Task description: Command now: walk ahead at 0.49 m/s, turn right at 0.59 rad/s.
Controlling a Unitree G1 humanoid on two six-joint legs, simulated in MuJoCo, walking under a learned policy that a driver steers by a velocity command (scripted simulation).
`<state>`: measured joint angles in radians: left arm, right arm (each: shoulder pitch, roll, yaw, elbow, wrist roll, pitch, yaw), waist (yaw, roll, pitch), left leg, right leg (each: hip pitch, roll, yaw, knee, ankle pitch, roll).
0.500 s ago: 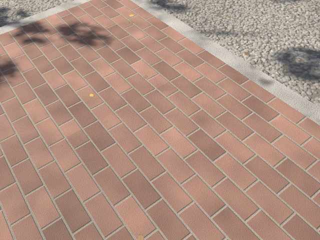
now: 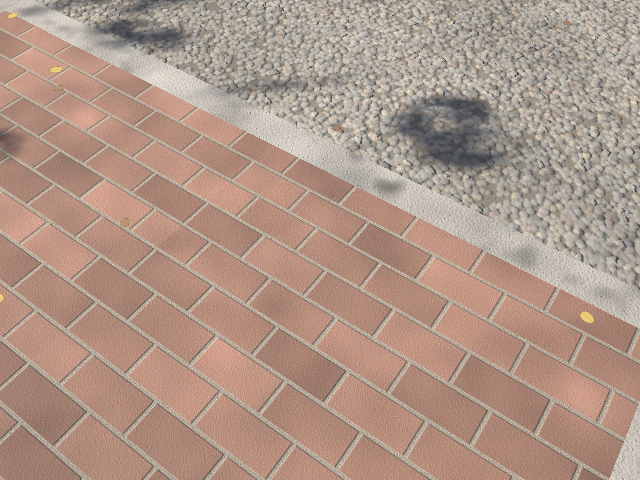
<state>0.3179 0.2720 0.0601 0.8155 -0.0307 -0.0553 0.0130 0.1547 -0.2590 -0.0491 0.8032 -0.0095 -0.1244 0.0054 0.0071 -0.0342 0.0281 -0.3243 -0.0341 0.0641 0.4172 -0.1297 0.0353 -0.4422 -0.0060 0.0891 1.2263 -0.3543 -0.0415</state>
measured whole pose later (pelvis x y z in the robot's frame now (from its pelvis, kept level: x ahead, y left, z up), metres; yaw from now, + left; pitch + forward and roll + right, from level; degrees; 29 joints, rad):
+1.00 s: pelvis +0.52 -0.01 -0.02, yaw +15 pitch +1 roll -1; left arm 0.26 0.27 0.07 0.82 -0.03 -0.10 0.01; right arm 0.14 -0.28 -0.08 0.74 0.02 -0.05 0.05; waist 0.01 0.00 0.07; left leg -0.46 -0.07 0.04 0.64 -0.21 0.11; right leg -0.29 -0.06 -0.01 1.22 -0.46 0.01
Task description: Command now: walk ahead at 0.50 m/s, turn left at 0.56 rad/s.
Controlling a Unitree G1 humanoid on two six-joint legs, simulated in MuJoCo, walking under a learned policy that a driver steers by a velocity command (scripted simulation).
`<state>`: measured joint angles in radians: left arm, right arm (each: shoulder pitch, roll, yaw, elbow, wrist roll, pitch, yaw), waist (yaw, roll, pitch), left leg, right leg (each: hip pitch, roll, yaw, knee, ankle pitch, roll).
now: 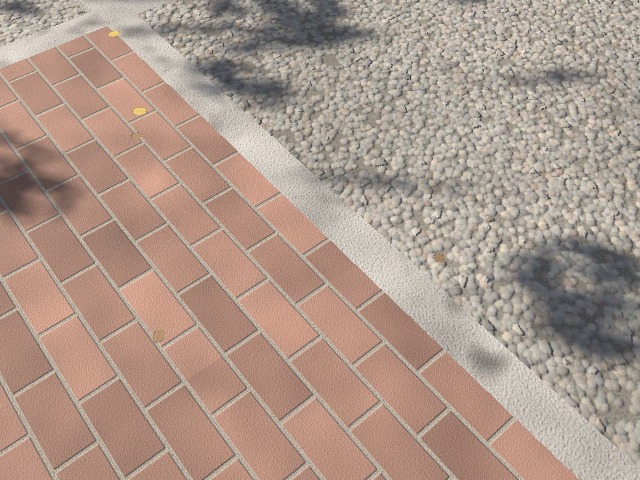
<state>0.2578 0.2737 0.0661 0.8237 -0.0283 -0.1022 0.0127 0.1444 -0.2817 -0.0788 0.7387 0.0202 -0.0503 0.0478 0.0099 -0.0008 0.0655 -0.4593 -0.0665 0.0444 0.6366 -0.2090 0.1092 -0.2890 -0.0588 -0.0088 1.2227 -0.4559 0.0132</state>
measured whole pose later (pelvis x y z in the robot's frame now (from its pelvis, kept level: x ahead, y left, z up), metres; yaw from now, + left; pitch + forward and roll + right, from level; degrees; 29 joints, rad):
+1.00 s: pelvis +0.51 +0.10 +0.01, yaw +16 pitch +2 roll -1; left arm 0.37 0.30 0.05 0.86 -0.03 -0.07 -0.01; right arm 0.11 -0.25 -0.04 0.65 0.00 -0.09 0.02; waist 0.05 -0.03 0.01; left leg -0.39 0.01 0.05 0.54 -0.19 0.03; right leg -0.35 -0.02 0.05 1.09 -0.44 -0.01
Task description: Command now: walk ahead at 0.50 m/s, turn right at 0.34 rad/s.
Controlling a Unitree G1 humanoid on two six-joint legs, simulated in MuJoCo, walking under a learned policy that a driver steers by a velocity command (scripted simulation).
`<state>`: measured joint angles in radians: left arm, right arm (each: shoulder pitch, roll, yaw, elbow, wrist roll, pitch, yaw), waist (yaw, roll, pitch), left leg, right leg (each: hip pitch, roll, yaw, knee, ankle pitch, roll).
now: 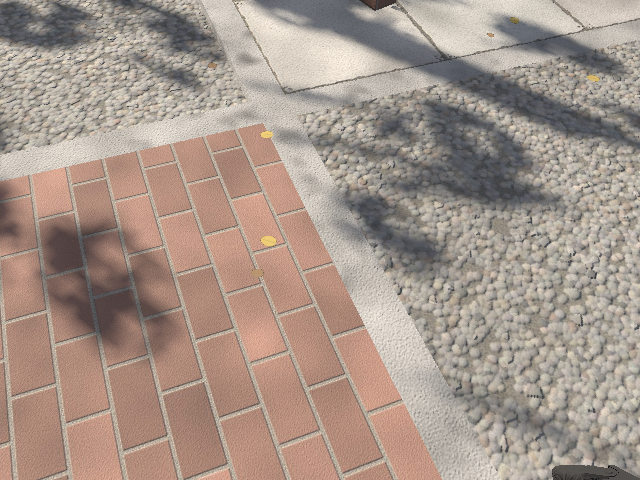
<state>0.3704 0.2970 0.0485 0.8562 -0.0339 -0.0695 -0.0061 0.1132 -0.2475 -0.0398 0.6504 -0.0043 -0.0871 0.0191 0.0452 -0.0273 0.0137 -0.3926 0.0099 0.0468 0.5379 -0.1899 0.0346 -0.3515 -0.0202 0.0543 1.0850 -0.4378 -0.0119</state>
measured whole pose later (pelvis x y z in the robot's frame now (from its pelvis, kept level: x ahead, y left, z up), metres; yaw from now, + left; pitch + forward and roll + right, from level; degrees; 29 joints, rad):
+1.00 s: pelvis +0.32 -0.03 +0.00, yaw -35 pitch +2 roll -1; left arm 0.17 0.34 0.09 0.62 -0.02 0.05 0.02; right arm 0.17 -0.27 -0.06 0.70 -0.02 -0.01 -0.03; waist 0.00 -0.04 0.02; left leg -0.32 0.01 -0.02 0.51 -0.23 0.00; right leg -0.55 0.13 0.12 1.07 -0.46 0.04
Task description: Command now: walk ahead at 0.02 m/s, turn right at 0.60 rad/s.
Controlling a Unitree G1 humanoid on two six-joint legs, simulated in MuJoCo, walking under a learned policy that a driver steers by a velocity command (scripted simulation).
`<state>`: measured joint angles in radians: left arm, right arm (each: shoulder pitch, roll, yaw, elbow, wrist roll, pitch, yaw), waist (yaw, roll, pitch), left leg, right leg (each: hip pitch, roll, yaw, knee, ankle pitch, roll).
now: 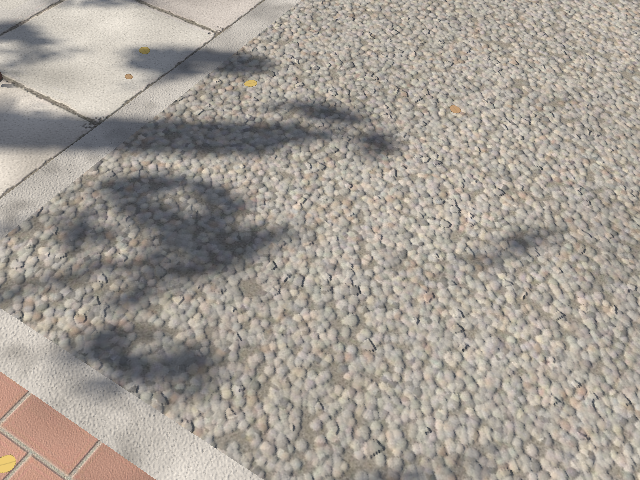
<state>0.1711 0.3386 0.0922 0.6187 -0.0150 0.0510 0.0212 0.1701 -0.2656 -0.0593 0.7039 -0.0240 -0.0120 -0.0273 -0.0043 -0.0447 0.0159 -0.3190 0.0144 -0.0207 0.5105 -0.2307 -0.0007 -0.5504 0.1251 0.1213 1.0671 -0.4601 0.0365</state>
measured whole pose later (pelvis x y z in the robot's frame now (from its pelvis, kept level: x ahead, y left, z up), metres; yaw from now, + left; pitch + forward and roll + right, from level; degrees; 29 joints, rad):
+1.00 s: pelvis -0.03 +0.01 +0.01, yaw +12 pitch +2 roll -3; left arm 0.09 0.31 0.10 0.74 -0.01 0.02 0.05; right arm 0.21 -0.31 -0.06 0.66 0.01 0.02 -0.03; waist -0.01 -0.02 0.06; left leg -0.24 -0.06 -0.12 0.43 -0.21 0.07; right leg -0.46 0.01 0.10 0.90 -0.34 0.10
